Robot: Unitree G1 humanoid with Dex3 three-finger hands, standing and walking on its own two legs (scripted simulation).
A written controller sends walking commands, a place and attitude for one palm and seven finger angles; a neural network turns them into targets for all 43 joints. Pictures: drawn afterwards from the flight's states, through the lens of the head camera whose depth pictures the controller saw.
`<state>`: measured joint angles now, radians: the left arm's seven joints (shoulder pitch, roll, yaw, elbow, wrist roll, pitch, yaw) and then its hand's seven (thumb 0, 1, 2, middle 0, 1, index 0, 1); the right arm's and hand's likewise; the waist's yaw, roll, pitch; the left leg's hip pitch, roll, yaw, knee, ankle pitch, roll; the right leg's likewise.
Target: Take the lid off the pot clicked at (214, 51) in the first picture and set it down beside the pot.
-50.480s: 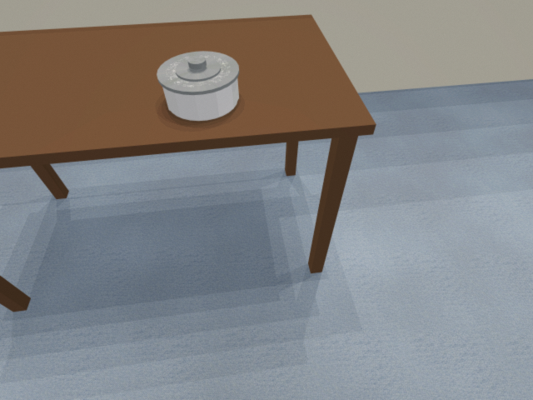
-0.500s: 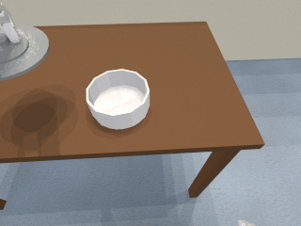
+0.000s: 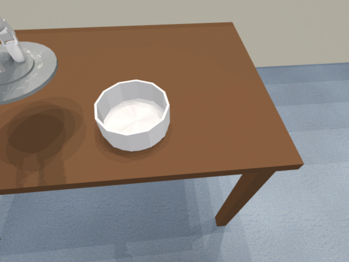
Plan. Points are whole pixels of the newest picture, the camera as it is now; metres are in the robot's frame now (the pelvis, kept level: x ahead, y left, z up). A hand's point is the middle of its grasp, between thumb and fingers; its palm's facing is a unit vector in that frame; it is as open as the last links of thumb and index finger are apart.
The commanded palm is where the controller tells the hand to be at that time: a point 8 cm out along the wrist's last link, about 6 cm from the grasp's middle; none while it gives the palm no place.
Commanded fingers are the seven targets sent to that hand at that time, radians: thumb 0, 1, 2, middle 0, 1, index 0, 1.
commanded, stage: lower the lid onto the table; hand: left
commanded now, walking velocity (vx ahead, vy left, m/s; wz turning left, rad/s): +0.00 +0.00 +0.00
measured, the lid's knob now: (0, 60) +0.48 +0.34 +0.20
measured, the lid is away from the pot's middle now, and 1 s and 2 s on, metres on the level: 0.25 0.24 0.24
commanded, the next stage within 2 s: none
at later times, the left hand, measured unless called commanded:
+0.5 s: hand (5, 75) +0.45 +0.32 +0.19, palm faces -0.34 -0.13 -0.93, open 6.8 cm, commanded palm +0.45 +0.32 +0.26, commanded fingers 0.00 0.53 1.12 -0.76 -1.09 -0.95 -1.07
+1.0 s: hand (16, 90) +0.45 +0.32 +0.16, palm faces -0.40 -0.14 -0.90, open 6.8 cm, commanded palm +0.46 +0.32 +0.22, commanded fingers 0.00 0.53 1.12 -0.76 -1.09 -0.95 -1.07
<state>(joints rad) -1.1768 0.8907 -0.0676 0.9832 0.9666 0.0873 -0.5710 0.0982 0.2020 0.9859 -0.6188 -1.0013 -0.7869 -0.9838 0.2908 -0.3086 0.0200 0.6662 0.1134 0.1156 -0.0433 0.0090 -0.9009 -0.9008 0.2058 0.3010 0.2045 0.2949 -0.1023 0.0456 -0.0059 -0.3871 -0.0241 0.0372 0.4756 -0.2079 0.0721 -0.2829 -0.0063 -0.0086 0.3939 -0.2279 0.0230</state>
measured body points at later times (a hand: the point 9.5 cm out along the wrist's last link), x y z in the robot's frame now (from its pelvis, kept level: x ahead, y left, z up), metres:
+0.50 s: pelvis +0.00 +0.00 +0.00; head +0.05 +0.01 +0.45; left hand +0.46 +0.32 +0.25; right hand +0.07 -0.27 -0.12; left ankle +0.02 +0.07 -0.74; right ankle -0.02 -0.14 -0.74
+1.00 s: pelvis +0.00 +0.00 +0.00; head +0.06 +0.01 +0.44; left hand +0.46 +0.32 +0.21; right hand +0.05 -0.28 -0.12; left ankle +0.02 +0.07 -0.74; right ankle -0.02 -0.14 -0.74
